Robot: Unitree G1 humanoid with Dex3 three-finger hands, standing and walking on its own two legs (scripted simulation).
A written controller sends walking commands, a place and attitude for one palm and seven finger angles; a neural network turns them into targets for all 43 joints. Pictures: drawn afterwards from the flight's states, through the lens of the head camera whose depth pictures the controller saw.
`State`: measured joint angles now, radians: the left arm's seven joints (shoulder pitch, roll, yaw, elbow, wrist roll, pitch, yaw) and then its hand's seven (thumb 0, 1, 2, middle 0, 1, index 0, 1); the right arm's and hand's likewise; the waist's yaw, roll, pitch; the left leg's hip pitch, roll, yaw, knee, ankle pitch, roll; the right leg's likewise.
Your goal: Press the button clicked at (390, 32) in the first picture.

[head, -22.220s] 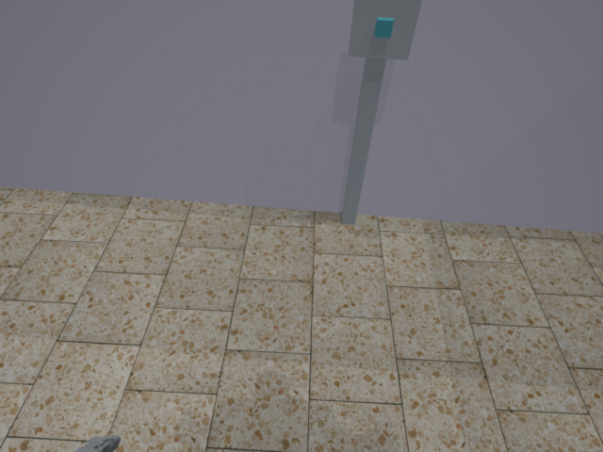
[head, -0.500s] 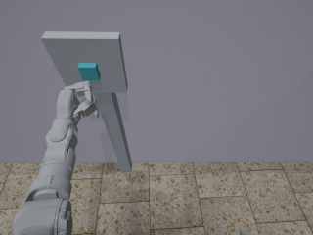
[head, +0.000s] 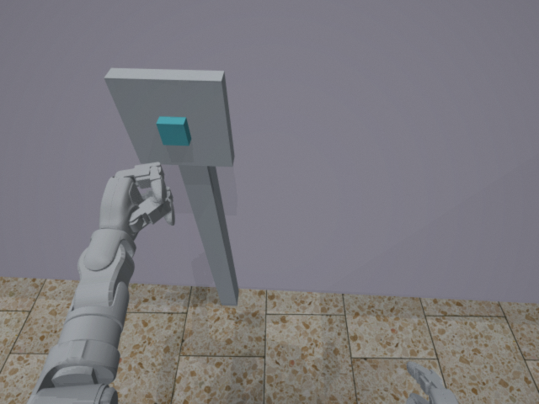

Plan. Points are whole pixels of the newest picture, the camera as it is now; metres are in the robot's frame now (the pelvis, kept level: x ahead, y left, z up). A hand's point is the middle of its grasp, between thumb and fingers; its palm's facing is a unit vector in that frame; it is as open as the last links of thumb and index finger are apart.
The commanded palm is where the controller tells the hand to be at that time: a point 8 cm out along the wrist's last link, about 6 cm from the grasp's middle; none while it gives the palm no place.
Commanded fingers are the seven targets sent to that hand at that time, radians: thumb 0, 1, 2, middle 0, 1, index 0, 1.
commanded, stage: draw the hand back to the body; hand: left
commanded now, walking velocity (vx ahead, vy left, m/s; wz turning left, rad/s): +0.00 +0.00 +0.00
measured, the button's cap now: (175, 130) +0.52 +0.18 +0.12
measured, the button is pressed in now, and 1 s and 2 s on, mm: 0 0 0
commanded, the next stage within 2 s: step back with the hand held close in 1.36 s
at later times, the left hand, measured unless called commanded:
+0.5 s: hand (105, 247) +0.28 +0.21 +0.14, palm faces +0.15 -0.97 -0.17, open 3.2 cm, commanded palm +0.24 +0.26 +0.15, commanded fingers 0.00 0.90 0.90 -1.30 -1.50 -1.30 -1.50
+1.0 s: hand (22, 285) +0.21 +0.25 +0.18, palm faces +0.38 -0.85 -0.36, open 3.1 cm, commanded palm +0.16 +0.29 +0.20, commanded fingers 0.00 0.90 0.90 -1.30 -1.50 -1.30 -1.50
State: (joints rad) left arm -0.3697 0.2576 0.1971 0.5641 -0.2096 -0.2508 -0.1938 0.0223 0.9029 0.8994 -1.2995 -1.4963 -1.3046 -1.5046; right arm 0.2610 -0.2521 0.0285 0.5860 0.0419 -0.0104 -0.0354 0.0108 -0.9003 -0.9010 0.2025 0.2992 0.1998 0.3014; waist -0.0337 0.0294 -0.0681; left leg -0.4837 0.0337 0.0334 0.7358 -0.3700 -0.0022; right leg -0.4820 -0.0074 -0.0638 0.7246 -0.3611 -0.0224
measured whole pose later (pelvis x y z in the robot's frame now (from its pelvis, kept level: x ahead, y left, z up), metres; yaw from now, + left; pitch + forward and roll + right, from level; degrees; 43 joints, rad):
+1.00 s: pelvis +0.02 +0.02 +0.03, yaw +0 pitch -4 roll +0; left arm 0.48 0.31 0.24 -0.43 -0.06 -0.06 0.11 0.02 0.90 0.90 -1.30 -1.50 -1.31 -1.50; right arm 0.19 -0.22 0.04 0.62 -0.01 -0.07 -0.06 0.01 -0.90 -0.90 0.20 0.30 0.20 0.30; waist 0.06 0.07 0.01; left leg -0.07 0.00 0.05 0.40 -0.26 0.02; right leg -0.06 -0.02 -0.05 0.38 -0.24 0.01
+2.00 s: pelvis -0.04 +0.03 +0.02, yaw +0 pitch +1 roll -1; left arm 0.63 0.39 0.37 -0.59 -0.04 -0.18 0.14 0.02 0.89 0.90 -1.30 -1.50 -1.31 -1.50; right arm 0.18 -0.21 -0.01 0.53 0.01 -0.01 -0.08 0.01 -0.90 -0.90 0.20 0.30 0.20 0.30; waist 0.00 0.00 0.02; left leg -0.33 0.00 0.06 0.53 -0.22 0.04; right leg -0.33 -0.03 -0.04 0.50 -0.19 0.02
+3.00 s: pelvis -0.23 +0.04 +0.02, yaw -2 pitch +2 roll -3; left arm 0.65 0.44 0.36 -0.64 -0.06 -0.23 0.13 0.02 0.89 0.90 -1.31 -1.50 -1.31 -1.50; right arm 0.18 -0.17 0.01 0.56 -0.02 -0.11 -0.05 0.01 -0.90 -0.90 0.20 0.30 0.20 0.30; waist -0.01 -0.01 -0.02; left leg -0.42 0.02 -0.01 0.34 0.03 0.04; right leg -0.31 0.07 0.00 0.76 -0.51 -0.01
